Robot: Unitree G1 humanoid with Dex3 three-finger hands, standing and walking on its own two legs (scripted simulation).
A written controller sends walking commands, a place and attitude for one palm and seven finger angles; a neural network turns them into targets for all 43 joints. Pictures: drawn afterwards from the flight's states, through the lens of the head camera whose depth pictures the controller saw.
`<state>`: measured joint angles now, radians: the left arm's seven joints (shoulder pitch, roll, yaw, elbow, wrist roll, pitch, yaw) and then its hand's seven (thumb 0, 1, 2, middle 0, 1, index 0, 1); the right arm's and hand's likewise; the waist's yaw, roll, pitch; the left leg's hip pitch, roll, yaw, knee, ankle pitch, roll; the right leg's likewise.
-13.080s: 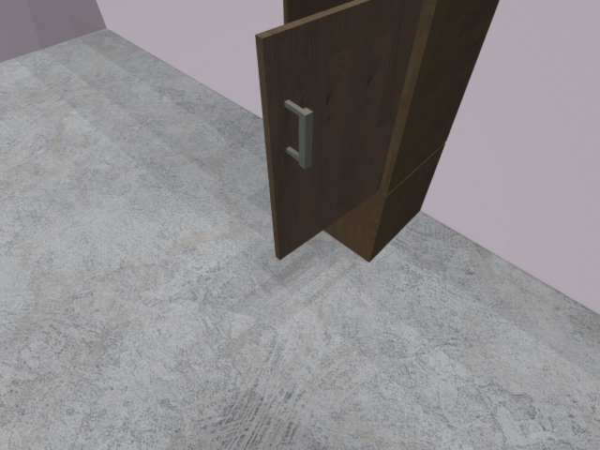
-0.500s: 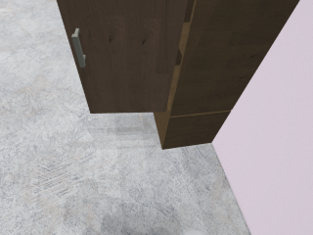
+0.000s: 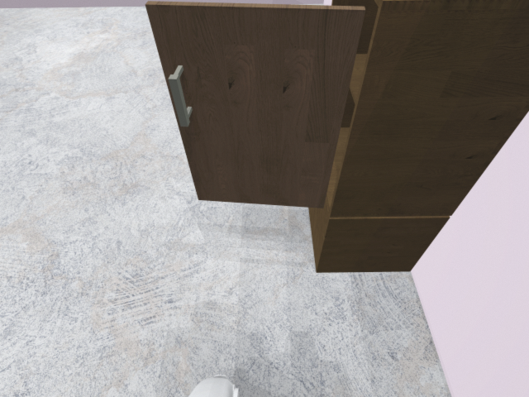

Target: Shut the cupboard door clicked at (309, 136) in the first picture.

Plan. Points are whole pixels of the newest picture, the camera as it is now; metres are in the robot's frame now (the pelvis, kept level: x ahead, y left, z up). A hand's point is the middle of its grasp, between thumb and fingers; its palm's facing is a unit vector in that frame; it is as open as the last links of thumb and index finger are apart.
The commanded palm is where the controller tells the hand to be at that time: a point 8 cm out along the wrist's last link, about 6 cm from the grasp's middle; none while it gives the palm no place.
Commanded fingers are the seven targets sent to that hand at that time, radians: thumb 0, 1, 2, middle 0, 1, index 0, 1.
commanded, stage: take the last steps up to it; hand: left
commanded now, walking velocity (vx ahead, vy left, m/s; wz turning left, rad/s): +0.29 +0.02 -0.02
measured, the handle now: (182, 96) +0.70 +0.24 +0.06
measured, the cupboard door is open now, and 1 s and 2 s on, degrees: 84 84 84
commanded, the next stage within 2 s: come to a stop and stand still in 0.40 s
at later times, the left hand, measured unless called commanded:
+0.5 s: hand (156, 336) +0.25 +0.23 -0.17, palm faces -0.02 -0.98 -0.21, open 7.3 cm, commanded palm none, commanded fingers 0.00 0.90 0.90 -0.20 -0.30 -0.20 -0.30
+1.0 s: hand (155, 323) +0.28 +0.25 -0.19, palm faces +0.00 -0.98 -0.18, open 7.3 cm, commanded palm none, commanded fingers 0.00 0.90 0.90 -0.20 -0.30 -0.20 -0.30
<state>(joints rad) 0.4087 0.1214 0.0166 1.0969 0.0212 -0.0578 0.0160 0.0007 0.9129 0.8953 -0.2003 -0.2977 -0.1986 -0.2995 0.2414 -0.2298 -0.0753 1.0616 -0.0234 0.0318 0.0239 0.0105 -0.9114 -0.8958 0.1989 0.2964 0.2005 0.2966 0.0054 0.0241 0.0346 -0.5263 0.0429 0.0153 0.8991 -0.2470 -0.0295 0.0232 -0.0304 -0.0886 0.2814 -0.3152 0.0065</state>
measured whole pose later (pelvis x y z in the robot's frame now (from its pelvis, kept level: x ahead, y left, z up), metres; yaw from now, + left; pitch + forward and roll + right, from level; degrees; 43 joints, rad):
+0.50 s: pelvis +0.16 +0.05 +0.00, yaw -3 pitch -1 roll +2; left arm 0.17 0.19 0.06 1.01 0.02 -0.01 -0.01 0.00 0.93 0.90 -0.20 -0.30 -0.19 -0.30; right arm 0.28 -0.17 -0.03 1.08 -0.03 -0.05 -0.02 -0.01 -0.94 -0.90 0.20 0.30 0.20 0.30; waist 0.00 -0.03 0.06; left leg -0.08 -0.02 0.17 0.39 -0.30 0.04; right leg -0.49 -0.10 -0.07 0.77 -0.23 0.00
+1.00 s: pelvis +0.20 +0.07 -0.01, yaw -3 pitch +0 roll -1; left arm 0.16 0.20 0.06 1.00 0.02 0.06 0.03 -0.01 0.92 0.89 -0.20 -0.30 -0.20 -0.30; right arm 0.21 -0.14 -0.04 1.03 -0.02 0.03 -0.03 0.01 -0.91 -0.90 0.20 0.30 0.20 0.30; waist -0.01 -0.05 0.07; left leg -0.29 0.00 0.07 0.60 -0.30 0.05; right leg -0.40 -0.04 -0.03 0.76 -0.41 0.01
